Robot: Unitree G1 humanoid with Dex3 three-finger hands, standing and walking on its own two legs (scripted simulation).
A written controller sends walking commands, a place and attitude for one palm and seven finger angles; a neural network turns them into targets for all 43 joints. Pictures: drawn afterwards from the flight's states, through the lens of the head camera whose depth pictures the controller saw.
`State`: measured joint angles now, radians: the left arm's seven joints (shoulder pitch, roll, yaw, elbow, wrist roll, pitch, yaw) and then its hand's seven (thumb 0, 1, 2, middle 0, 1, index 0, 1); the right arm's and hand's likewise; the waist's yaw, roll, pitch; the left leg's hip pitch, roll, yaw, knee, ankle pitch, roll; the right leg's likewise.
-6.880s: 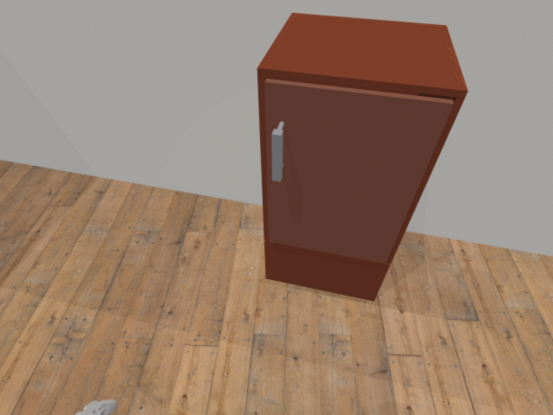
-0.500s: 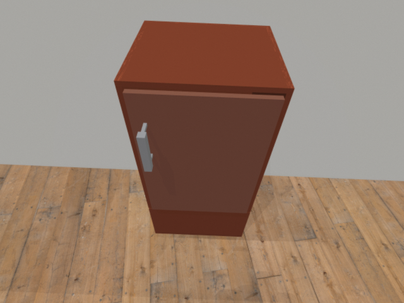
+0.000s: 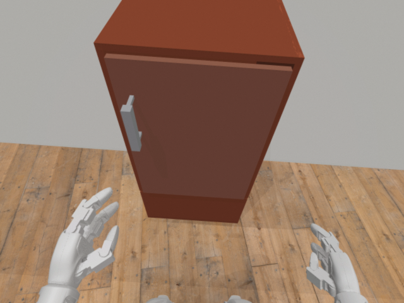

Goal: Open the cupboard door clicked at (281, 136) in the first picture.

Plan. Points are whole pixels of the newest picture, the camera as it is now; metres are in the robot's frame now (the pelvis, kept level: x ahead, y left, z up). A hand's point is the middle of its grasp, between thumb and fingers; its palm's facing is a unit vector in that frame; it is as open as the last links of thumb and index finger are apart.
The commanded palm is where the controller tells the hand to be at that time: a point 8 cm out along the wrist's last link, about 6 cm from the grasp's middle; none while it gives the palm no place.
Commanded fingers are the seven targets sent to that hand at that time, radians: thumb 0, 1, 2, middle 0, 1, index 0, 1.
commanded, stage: raise the hand with hooked fingers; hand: left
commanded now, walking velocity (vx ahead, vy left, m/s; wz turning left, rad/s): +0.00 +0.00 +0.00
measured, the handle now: (133, 124) +0.53 +0.21 +0.01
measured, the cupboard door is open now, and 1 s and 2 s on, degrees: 0 0 0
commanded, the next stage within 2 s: move the hooked fingers beside the handle in 1.76 s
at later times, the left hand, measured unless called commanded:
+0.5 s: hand (86, 250) +0.21 +0.22 +0.00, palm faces +0.01 -1.00 -0.03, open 11.1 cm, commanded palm +0.18 +0.28 +0.01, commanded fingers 0.00 -0.10 0.47 -0.27 -0.94 -0.27 -0.94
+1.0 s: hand (50, 235) +0.23 +0.29 +0.02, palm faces +0.03 -1.00 -0.07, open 13.7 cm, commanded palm +0.21 +0.34 +0.02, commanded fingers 0.00 -0.50 0.30 -0.30 -1.20 -0.30 -1.20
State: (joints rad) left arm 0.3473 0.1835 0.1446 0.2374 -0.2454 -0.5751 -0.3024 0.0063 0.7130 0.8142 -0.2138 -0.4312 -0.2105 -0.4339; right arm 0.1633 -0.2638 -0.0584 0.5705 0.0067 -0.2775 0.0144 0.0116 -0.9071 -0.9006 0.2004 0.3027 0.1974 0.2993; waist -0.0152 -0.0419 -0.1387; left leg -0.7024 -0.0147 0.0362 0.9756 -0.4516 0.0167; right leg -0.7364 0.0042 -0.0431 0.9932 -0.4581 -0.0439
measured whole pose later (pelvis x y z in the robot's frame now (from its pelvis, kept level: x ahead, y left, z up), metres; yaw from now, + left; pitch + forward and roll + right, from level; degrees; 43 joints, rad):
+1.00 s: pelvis -0.02 +0.03 -0.03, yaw +1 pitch +16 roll -4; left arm 0.15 0.38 0.35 0.27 -0.35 -0.37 -0.44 -0.01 -0.43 0.33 -0.30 -1.16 -0.30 -1.16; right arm 0.24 -0.26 0.04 0.50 0.03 -0.20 -0.04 0.01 -0.90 -0.90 0.20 0.30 0.20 0.30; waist 0.00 0.02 -0.15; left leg -0.94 -0.02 -0.01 1.17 -0.52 0.06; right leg -0.91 0.00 -0.09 1.09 -0.47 -0.01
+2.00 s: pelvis -0.01 +0.01 -0.03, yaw +1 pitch +18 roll -3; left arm -0.04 0.42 0.42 0.44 -0.36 -0.36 -0.53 -0.01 -0.50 0.30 -0.31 -1.20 -0.30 -1.20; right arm 0.26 -0.28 0.04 0.53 0.04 -0.17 -0.06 0.01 -0.90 -0.90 0.20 0.30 0.20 0.30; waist -0.01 0.02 -0.14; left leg -0.95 0.00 -0.02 1.17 -0.53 0.03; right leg -0.93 0.02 -0.10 1.09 -0.48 -0.03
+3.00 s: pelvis -0.01 +0.02 -0.03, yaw -1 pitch +22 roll -3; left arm -0.55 0.50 0.44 0.89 -0.21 -0.42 -0.43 -0.01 -0.50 0.30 -0.31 -1.20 -0.30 -1.20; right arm 0.31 -0.28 0.03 0.61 0.02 -0.04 -0.04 0.01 -0.90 -0.90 0.20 0.30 0.20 0.30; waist -0.09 0.01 -0.13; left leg -1.04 0.01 0.01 1.19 -0.53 0.05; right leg -1.03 0.03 -0.07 1.11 -0.47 -0.02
